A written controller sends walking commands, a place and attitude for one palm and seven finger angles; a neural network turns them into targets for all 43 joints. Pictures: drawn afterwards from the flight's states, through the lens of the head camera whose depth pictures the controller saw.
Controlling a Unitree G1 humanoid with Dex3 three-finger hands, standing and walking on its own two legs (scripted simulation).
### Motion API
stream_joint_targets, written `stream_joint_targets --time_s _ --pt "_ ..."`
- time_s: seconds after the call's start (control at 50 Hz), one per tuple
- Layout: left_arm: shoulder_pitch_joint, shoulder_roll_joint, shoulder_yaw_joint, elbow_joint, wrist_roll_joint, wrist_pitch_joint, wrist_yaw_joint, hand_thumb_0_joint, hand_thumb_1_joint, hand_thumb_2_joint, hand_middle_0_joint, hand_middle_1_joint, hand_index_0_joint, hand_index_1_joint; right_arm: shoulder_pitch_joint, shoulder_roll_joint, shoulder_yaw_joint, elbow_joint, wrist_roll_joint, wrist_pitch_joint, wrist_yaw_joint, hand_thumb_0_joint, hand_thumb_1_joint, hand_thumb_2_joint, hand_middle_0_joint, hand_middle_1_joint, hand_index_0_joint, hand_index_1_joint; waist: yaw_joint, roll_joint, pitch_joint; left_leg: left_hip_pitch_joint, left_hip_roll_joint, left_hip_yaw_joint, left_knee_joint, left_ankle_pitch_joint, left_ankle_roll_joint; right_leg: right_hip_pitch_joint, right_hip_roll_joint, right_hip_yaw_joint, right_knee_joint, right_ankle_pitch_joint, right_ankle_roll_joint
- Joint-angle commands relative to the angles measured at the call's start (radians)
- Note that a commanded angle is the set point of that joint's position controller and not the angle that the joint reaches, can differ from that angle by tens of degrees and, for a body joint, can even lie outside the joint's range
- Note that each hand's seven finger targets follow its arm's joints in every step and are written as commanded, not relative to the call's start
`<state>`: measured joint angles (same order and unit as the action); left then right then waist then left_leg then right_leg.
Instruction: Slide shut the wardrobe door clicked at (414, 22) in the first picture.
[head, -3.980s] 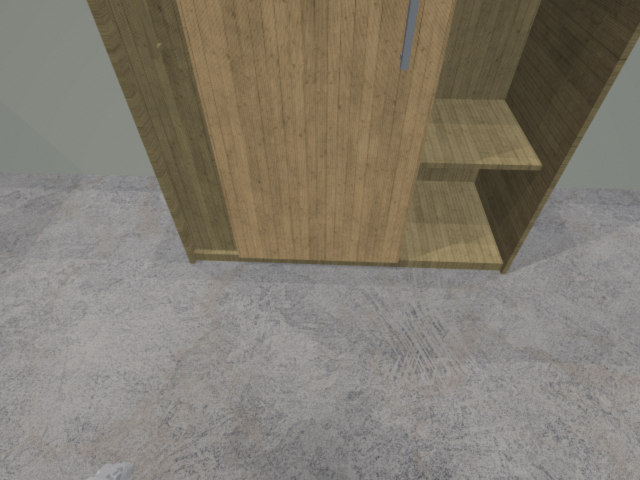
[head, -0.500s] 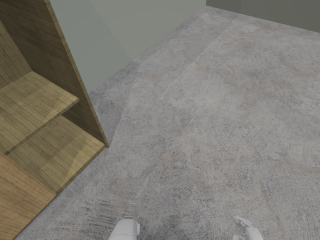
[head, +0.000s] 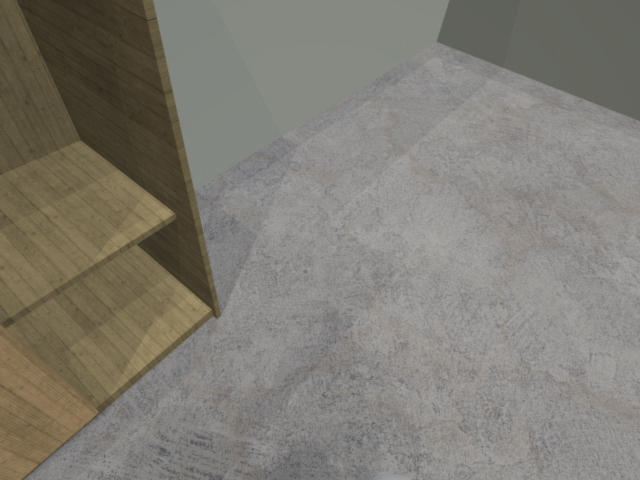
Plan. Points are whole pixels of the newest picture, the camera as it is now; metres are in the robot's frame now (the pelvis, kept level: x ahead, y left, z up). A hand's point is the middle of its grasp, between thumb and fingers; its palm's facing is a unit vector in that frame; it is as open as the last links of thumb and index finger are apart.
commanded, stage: turn to face it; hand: left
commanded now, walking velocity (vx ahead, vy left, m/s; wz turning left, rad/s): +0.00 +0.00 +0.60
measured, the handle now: out of the picture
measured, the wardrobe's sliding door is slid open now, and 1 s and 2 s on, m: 0.42 0.42 0.42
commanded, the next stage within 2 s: take the last steps up to it in 1.38 s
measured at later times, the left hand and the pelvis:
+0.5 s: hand out of the picture +0.02 +0.15 -0.14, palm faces +0.35 -0.90 -0.28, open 7.4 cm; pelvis +0.00 -0.06 +0.00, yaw +20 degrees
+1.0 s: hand out of the picture -0.11 +0.22 -0.17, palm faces +0.63 -0.74 -0.24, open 7.4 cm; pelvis -0.03 +0.00 +0.00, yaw +36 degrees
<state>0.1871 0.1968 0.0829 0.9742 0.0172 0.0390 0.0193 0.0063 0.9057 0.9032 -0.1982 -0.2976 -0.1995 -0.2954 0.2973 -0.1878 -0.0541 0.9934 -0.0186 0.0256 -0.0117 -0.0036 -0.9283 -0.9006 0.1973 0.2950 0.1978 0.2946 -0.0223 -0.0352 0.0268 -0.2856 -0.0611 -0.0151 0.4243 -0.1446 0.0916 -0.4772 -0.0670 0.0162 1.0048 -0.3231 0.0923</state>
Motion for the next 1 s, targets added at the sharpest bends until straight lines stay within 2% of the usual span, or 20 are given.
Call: stream_joint_targets --time_s 0.0,0.12,0.18,0.2,0.22,0.24,0.26,0.3,0.32,0.36,0.48,0.62,0.66,0.68,0.7,0.72,0.74,0.78,0.84,0.98 --pt "-0.030 0.080 0.015 -0.092 0.001 -0.012 0.005 0.000 0.900 0.900 -0.200 -0.300 -0.200 -0.300 0.028 -0.184 -0.050 -0.069 -0.003 -0.022 -0.007 0.000 -0.900 -0.900 0.200 0.300 0.200 0.300 -0.014 0.175 -0.055 0.090 0.267 -0.375 -0.155 -0.019 0.097 -0.054 0.014 0.007 -0.076 -0.055 -0.003" --pt "-0.025 0.080 0.006 -0.122 -0.013 -0.017 0.010 0.000 0.900 0.900 -0.200 -0.300 -0.200 -0.300 0.027 -0.212 -0.066 -0.080 -0.007 -0.010 -0.008 0.000 -0.900 -0.900 0.200 0.300 0.200 0.300 -0.010 0.192 -0.110 0.102 0.247 -0.451 -0.091 0.164 0.098 0.083 0.072 0.016 -0.271 -0.114 -0.026" --pt "0.040 0.097 0.010 -0.113 -0.020 -0.022 0.018 0.000 0.900 0.900 -0.200 -0.300 -0.200 -0.300 -0.011 -0.207 -0.073 -0.096 -0.001 -0.002 -0.002 0.000 -0.900 -0.900 0.200 0.300 0.200 0.300 0.026 0.168 -0.119 -0.007 0.193 -0.432 -0.052 0.124 0.041 0.283 0.082 0.001 -0.513 0.014 -0.041" --pt "0.072 0.124 0.014 -0.111 -0.017 -0.028 0.022 0.000 0.900 0.900 -0.200 -0.300 -0.200 -0.300 -0.030 -0.193 -0.071 -0.104 0.006 -0.001 0.003 0.000 -0.900 -0.900 0.200 0.300 0.200 0.300 0.047 0.128 -0.123 -0.100 0.155 -0.391 -0.003 0.059 -0.008 0.409 0.042 0.023 -0.656 0.095 -0.055" --pt "0.085 0.193 0.026 -0.114 -0.007 -0.035 0.029 0.000 0.900 0.900 -0.200 -0.300 -0.200 -0.300 -0.016 -0.133 -0.064 -0.114 0.016 0.001 0.009 0.000 -0.900 -0.900 0.200 0.300 0.200 0.300 0.047 -0.075 -0.125 -0.289 0.067 -0.261 0.160 -0.188 -0.078 0.561 -0.164 0.205 -0.769 0.039 -0.113" --pt "0.056 0.256 0.029 -0.136 0.003 -0.034 0.030 0.000 0.900 0.900 -0.200 -0.300 -0.200 -0.300 -0.010 -0.105 -0.060 -0.142 0.007 -0.001 0.004 0.000 -0.900 -0.900 0.200 0.300 0.200 0.300 0.043 -0.278 -0.083 -0.422 -0.046 -0.053 0.403 -0.406 -0.144 0.518 -0.402 0.404 -0.789 0.097 -0.213" --pt "0.018 0.240 0.019 -0.155 -0.003 -0.031 0.031 0.000 0.900 0.900 -0.200 -0.300 -0.200 -0.300 -0.026 -0.155 -0.070 -0.137 -0.008 0.001 0.006 0.000 -0.900 -0.900 0.200 0.300 0.200 0.300 0.030 -0.168 -0.057 -0.355 0.008 -0.073 0.584 -0.403 -0.130 0.358 -0.414 0.324 -0.768 0.183 -0.245" --pt "-0.085 0.168 0.009 -0.173 -0.007 -0.041 0.030 0.000 0.900 0.900 -0.200 -0.300 -0.200 -0.300 -0.001 -0.136 -0.071 -0.106 -0.007 0.025 0.019 0.000 -0.900 -0.900 0.200 0.300 0.200 0.300 -0.033 -0.147 0.004 -0.321 0.052 -0.058 0.734 -0.293 -0.141 0.261 -0.292 0.171 -0.749 0.256 -0.204" --pt "-0.094 0.143 -0.003 -0.174 -0.008 -0.045 0.025 0.000 0.900 0.900 -0.200 -0.300 -0.200 -0.300 0.006 -0.136 -0.067 -0.091 -0.007 0.029 0.025 0.000 -0.900 -0.900 0.200 0.300 0.200 0.300 -0.041 -0.112 0.030 -0.322 0.070 -0.033 0.779 -0.238 -0.153 0.270 -0.245 0.078 -0.712 0.343 -0.194" --pt "-0.031 0.137 -0.008 -0.158 -0.006 -0.054 0.021 0.000 0.900 0.900 -0.200 -0.300 -0.200 -0.300 -0.020 -0.122 -0.061 -0.098 -0.004 0.033 0.032 0.000 -0.900 -0.900 0.200 0.300 0.200 0.300 -0.019 -0.118 0.040 -0.338 0.075 -0.003 0.804 -0.204 -0.166 0.299 -0.224 0.000 -0.682 0.446 -0.184" --pt "0.092 0.180 0.002 -0.128 0.005 -0.049 0.018 0.000 0.900 0.900 -0.200 -0.300 -0.200 -0.300 -0.166 -0.125 -0.048 -0.147 -0.005 0.041 0.036 0.000 -0.900 -0.900 0.200 0.300 0.200 0.300 0.045 -0.148 0.034 -0.334 0.105 0.044 0.669 -0.243 -0.184 0.394 -0.263 -0.036 -0.653 0.505 -0.207" --pt "0.128 0.236 0.021 -0.117 0.014 -0.033 0.012 0.000 0.900 0.900 -0.200 -0.300 -0.200 -0.300 -0.228 -0.116 -0.025 -0.178 0.005 0.022 0.040 0.000 -0.900 -0.900 0.200 0.300 0.200 0.300 0.072 -0.201 -0.031 -0.133 0.085 0.132 0.340 -0.279 -0.144 0.413 -0.293 -0.106 -0.556 0.618 -0.194" --pt "0.121 0.246 0.025 -0.112 0.009 -0.031 0.008 0.000 0.900 0.900 -0.200 -0.300 -0.200 -0.300 -0.178 -0.136 -0.028 -0.174 0.003 0.012 0.037 0.000 -0.900 -0.900 0.200 0.300 0.200 0.300 0.044 -0.187 -0.077 -0.026 0.061 0.161 0.170 -0.191 -0.129 0.421 -0.279 -0.161 -0.459 0.646 -0.155" --pt "0.113 0.245 0.026 -0.111 0.000 -0.030 0.005 0.000 0.900 0.900 -0.200 -0.300 -0.200 -0.300 -0.112 -0.168 -0.036 -0.160 0.000 0.003 0.035 0.000 -0.900 -0.900 0.200 0.300 0.200 0.300 0.005 -0.133 -0.125 0.109 0.066 0.142 0.033 -0.062 -0.114 0.374 -0.266 -0.194 -0.330 0.613 -0.117" --pt "0.113 0.208 0.021 -0.129 -0.007 -0.028 0.000 0.000 0.900 0.900 -0.200 -0.300 -0.200 -0.300 -0.036 -0.260 -0.060 -0.146 -0.005 -0.007 0.031 0.000 -0.900 -0.900 0.200 0.300 0.200 0.300 -0.038 0.079 -0.188 0.336 0.217 -0.040 -0.027 0.177 -0.054 0.168 -0.201 -0.222 -0.114 0.365 -0.057" --pt "0.077 0.139 -0.001 -0.176 -0.012 -0.029 -0.007 0.000 0.900 0.900 -0.200 -0.300 -0.200 -0.300 0.031 -0.370 -0.086 -0.137 0.004 -0.013 0.023 0.000 -0.900 -0.900 0.200 0.300 0.200 0.300 -0.074 0.366 -0.220 0.455 0.482 -0.382 -0.014 0.701 0.088 -0.120 -0.062 -0.175 0.100 -0.331 0.011" --pt "0.032 0.163 0.001 -0.185 -0.003 -0.012 0.002 0.000 0.900 0.900 -0.200 -0.300 -0.200 -0.300 0.061 -0.366 -0.081 -0.112 0.013 -0.004 0.020 0.000 -0.900 -0.900 0.200 0.300 0.200 0.300 -0.075 0.253 -0.209 0.401 0.506 -0.318 0.007 0.764 0.146 -0.125 -0.078 -0.070 0.166 -0.349 -0.005" --pt "-0.005 0.156 0.010 -0.161 -0.002 -0.004 0.005 0.000 0.900 0.900 -0.200 -0.300 -0.200 -0.300 -0.042 -0.296 -0.064 -0.129 0.004 -0.010 0.001 0.000 -0.900 -0.900 0.200 0.300 0.200 0.300 -0.045 0.250 -0.111 0.279 0.387 -0.246 -0.023 0.600 0.103 -0.134 -0.084 -0.037 0.202 -0.220 0.001" --pt "0.053 0.163 0.015 -0.119 -0.001 -0.005 -0.010 0.000 0.900 0.900 -0.200 -0.300 -0.200 -0.300 -0.145 -0.244 -0.042 -0.161 0.004 -0.017 0.001 0.000 -0.900 -0.900 0.200 0.300 0.200 0.300 0.014 0.181 -0.074 0.192 0.278 -0.150 -0.055 0.460 0.051 -0.081 -0.062 -0.029 0.197 -0.064 0.007" --pt "0.007 0.158 0.012 -0.127 -0.001 0.000 0.001 0.000 0.900 0.900 -0.200 -0.300 -0.200 -0.300 -0.083 -0.225 -0.042 -0.143 0.003 -0.016 0.003 0.000 -0.900 -0.900 0.200 0.300 0.200 0.300 0.005 0.149 -0.038 0.166 0.260 -0.246 -0.110 0.285 0.073 -0.075 -0.038 -0.002 0.080 -0.010 0.023"
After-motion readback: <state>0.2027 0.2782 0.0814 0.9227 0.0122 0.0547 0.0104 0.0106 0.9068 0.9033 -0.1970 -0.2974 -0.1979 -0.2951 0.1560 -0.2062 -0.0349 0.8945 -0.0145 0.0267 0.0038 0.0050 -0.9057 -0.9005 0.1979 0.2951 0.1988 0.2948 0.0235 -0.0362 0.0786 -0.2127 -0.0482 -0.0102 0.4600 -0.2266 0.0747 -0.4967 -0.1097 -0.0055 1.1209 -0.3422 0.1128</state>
